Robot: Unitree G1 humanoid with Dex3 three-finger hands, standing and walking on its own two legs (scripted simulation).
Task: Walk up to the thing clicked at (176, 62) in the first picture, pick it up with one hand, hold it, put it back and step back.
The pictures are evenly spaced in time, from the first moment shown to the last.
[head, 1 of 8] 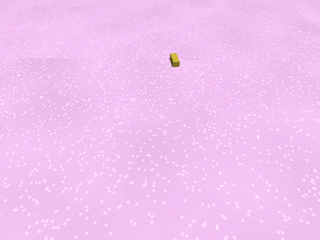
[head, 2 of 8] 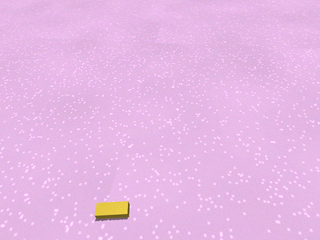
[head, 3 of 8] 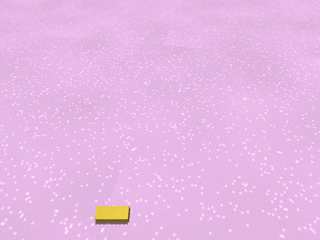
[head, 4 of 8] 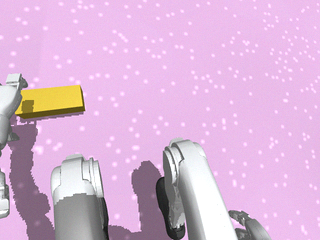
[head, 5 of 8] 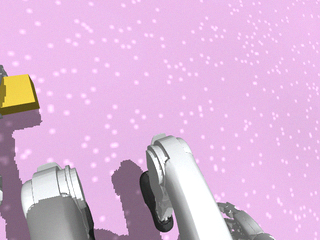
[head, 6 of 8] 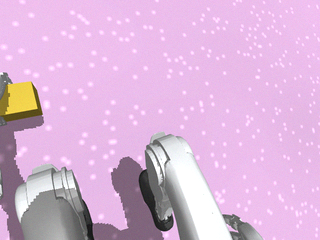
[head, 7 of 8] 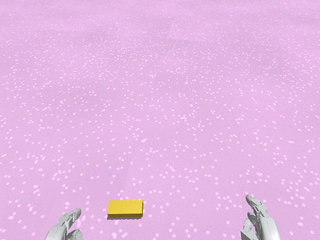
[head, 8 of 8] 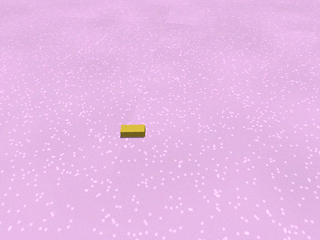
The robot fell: no
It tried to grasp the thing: yes
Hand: left
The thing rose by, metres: 0.67
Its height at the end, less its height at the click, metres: +0.00
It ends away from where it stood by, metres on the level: 0.02
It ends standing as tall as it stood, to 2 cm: yes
